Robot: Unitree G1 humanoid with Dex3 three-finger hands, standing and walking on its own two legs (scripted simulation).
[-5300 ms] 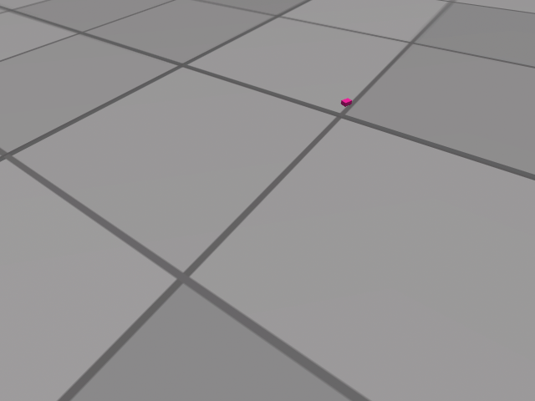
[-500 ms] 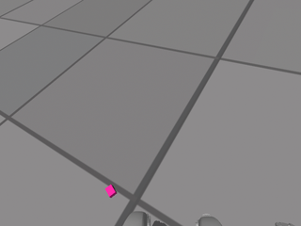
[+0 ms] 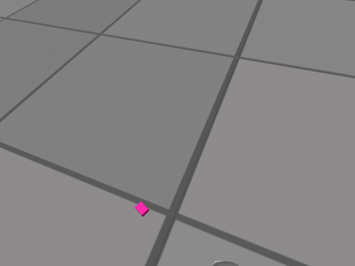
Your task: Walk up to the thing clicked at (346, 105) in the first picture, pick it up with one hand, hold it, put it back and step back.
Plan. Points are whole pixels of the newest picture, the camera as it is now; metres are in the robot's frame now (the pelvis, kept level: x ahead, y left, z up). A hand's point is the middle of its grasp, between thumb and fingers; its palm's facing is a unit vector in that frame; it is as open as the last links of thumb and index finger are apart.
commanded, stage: walk up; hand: left
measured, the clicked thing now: (141, 208) +0.52 +0.23 -0.72
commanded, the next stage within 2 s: stand in 1.98 s
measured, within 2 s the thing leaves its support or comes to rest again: neither
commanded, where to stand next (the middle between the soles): +0.10 +0.00 m, yaw -1 degrees
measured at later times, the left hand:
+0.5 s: hand out of the picture +0.12 +0.36 -0.13, palm faces -0.09 -0.92 -0.38, open 7.4 cm
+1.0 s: hand out of the picture +0.15 +0.28 -0.13, palm faces -0.07 -0.94 -0.33, open 7.4 cm
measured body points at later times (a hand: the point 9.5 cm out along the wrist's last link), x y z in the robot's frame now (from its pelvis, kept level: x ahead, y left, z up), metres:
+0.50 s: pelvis +0.00 +0.09 +0.02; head +0.01 +0.11 +0.47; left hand +0.13 +0.41 -0.11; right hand +0.02 -0.24 -0.08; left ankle +0.04 +0.20 -0.70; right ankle +0.01 -0.08 -0.67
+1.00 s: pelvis +0.03 +0.04 +0.02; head +0.05 +0.04 +0.47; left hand +0.15 +0.33 -0.11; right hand +0.08 -0.27 -0.11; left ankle +0.04 +0.20 -0.70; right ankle +0.01 -0.09 -0.70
